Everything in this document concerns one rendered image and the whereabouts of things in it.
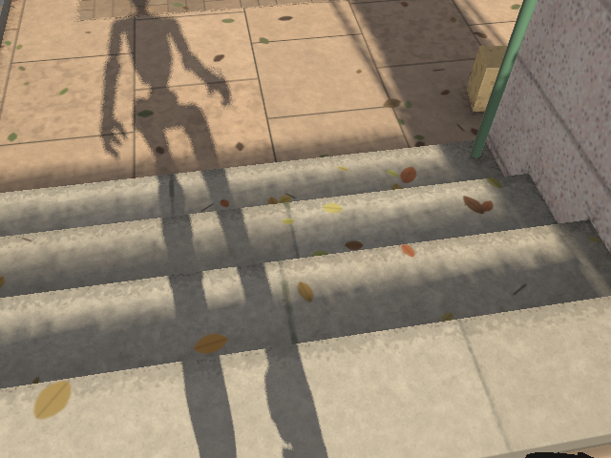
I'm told stairs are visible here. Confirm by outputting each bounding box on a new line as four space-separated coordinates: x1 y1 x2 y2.
0 140 611 388

